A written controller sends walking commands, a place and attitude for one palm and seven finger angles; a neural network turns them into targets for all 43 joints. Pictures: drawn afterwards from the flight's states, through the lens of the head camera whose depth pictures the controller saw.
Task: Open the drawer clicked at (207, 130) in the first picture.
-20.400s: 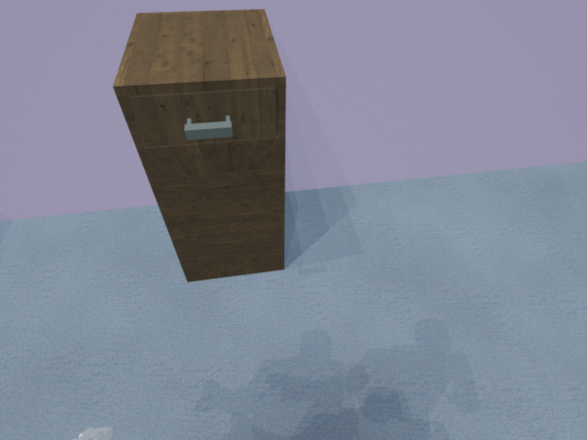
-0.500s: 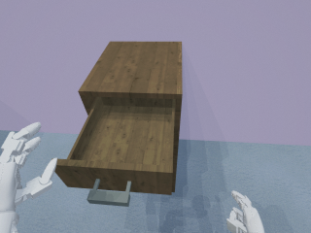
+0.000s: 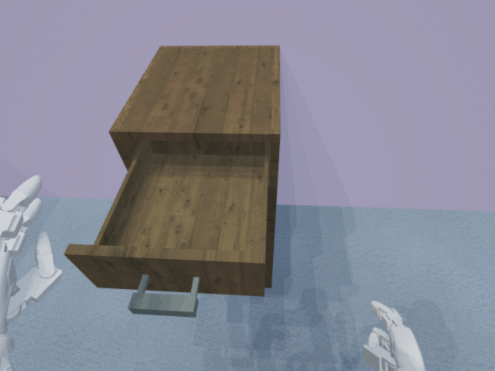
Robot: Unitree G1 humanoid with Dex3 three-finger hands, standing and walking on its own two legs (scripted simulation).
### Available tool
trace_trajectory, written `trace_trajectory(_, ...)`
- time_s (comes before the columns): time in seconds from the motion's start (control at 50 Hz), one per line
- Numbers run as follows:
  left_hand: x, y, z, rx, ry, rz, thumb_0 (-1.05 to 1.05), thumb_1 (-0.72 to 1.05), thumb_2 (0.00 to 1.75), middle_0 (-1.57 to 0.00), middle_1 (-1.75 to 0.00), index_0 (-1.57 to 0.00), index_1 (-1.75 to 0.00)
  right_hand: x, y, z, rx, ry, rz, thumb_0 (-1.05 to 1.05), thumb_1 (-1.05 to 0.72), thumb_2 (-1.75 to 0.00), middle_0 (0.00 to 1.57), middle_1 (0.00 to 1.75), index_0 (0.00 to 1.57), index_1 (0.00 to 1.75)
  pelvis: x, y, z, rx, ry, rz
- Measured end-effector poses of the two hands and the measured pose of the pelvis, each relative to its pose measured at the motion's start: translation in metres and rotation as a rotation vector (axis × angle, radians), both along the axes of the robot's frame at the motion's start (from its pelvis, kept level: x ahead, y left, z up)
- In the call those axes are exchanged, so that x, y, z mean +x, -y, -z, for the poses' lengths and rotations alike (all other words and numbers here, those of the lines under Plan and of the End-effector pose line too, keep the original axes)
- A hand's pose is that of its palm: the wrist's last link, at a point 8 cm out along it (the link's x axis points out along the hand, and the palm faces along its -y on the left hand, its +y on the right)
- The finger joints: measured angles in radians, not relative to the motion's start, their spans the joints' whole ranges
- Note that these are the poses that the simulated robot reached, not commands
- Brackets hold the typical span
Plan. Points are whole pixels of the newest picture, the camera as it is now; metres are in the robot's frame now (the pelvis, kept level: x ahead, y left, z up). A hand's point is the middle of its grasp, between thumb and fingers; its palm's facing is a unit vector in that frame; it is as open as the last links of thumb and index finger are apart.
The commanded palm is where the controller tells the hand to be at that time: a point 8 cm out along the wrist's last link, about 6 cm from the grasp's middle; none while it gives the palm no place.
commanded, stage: step back with the hand held close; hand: left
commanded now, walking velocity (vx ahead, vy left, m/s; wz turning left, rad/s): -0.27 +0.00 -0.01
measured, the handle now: (167, 292) +0.25 +0.17 -0.04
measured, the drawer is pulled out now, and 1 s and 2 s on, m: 0.29 0.29 0.29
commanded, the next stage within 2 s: stop stepping back and stand still in 1.20 s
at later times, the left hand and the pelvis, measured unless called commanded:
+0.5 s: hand (14, 324) +0.14 +0.26 +0.15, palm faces +0.31 -0.82 -0.48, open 7.4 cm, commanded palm +0.07 +0.31 +0.17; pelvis -0.06 +0.03 -0.01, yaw +0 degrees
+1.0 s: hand out of the picture +0.08 +0.22 +0.15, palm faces +0.21 -0.85 -0.48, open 7.5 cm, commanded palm +0.01 +0.29 +0.17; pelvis -0.12 +0.01 -0.02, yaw -1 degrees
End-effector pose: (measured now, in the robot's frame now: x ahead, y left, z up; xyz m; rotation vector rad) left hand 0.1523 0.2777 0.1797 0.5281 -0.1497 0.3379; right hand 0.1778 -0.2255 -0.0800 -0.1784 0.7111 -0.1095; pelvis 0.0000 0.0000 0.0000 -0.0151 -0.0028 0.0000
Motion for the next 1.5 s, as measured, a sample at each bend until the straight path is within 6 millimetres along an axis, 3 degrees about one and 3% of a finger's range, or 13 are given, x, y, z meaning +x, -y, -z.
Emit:
trace_trajectory(0.2,-0.005,-0.005,0.018,0.01,-0.109,0.086,0.02,0.88,0.9,-0.21,-0.3,-0.21,-0.31,-0.027,0.008,-0.002,-0.053,-0.058,0.095,0.01,-0.91,-0.9,0.2,0.3,0.2,0.3,-0.016,-0.015,0.003,0.003,-0.035,0.015)
trace_trajectory(0.38,-0.031,-0.02,0.006,0.046,-0.018,0.084,0.02,0.88,0.9,-0.21,-0.3,-0.21,-0.31,-0.046,-0.014,-0.005,-0.056,-0.028,0.062,0.01,-0.91,-0.9,0.2,0.3,0.2,0.3,-0.04,-0.025,0.007,0.0,-0.044,0.009)
trace_trajectory(0.56,-0.061,-0.026,0.01,0.008,0.035,0.059,0.02,0.88,0.9,-0.21,-0.3,-0.21,-0.31,-0.067,-0.032,0.0,-0.044,-0.01,0.014,0.01,-0.91,-0.9,0.2,0.3,0.2,0.3,-0.063,-0.03,0.012,-0.024,-0.041,-0.001)
trace_trajectory(0.76,-0.07,-0.038,0.007,0.047,0.08,0.062,0.02,0.88,0.9,-0.21,-0.3,-0.21,-0.31,-0.095,-0.036,0.002,-0.073,-0.033,0.022,0.01,-0.91,-0.9,0.2,0.3,0.2,0.3,-0.078,-0.036,0.015,-0.029,-0.046,-0.006)
trace_trajectory(0.9,-0.078,-0.015,0.009,0.04,0.066,0.124,0.02,0.89,0.9,-0.2,-0.3,-0.21,-0.31,-0.105,-0.031,0.008,-0.043,-0.019,-0.021,0.01,-0.91,-0.9,0.2,0.3,0.2,0.3,-0.103,-0.022,0.016,-0.031,-0.063,0.032)
trace_trajectory(1.02,-0.105,0.01,0.006,0.035,0.05,0.198,0.02,0.88,0.9,-0.21,-0.3,-0.21,-0.31,-0.126,-0.012,0.006,-0.023,-0.009,0.022,0.01,-0.9,-0.9,0.21,0.3,0.21,0.3,-0.125,-0.01,0.016,-0.033,-0.041,0.026)
trace_trajectory(1.14,-0.122,-0.006,0.007,0.022,0.056,0.109,0.01,0.88,0.9,-0.21,-0.3,-0.21,-0.31,-0.152,0.004,-0.004,-0.094,-0.062,0.084,0.01,-0.91,-0.9,0.2,0.3,0.2,0.3,-0.135,-0.012,0.008,0.006,-0.061,0.011)
trace_trajectory(1.26,-0.145,-0.009,0.016,0.011,0.029,0.111,0.02,0.88,0.9,-0.21,-0.3,-0.21,-0.31,-0.175,0.0,-0.009,-0.09,-0.027,0.056,0.01,-0.91,-0.9,0.2,0.3,0.2,0.3,-0.17,-0.011,0.009,0.017,-0.057,0.025)
trace_trajectory(1.38,-0.186,0.021,0.004,0.019,0.027,0.161,0.02,0.89,0.9,-0.21,-0.3,-0.21,-0.31,-0.212,-0.004,-0.006,-0.016,0.012,0.013,0.01,-0.91,-0.9,0.2,0.3,0.2,0.3,-0.207,0.005,0.009,-0.002,-0.054,0.05)
trace_trajectory(1.5,-0.225,0.038,-0.001,0.042,0.024,0.131,0.02,0.88,0.9,-0.21,-0.3,-0.21,-0.31,-0.263,0.015,0.011,0.018,-0.054,0.04,0.01,-0.9,-0.9,0.21,0.3,0.2,0.3,-0.24,0.021,0.01,0.007,-0.022,0.038)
